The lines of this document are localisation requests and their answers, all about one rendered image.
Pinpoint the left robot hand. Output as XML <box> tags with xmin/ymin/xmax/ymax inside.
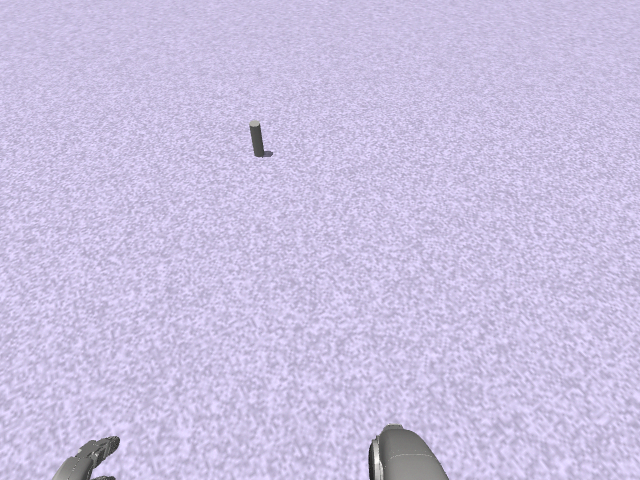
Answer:
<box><xmin>52</xmin><ymin>436</ymin><xmax>120</xmax><ymax>480</ymax></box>

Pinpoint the can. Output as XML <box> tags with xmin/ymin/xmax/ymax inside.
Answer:
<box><xmin>249</xmin><ymin>120</ymin><xmax>264</xmax><ymax>157</ymax></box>

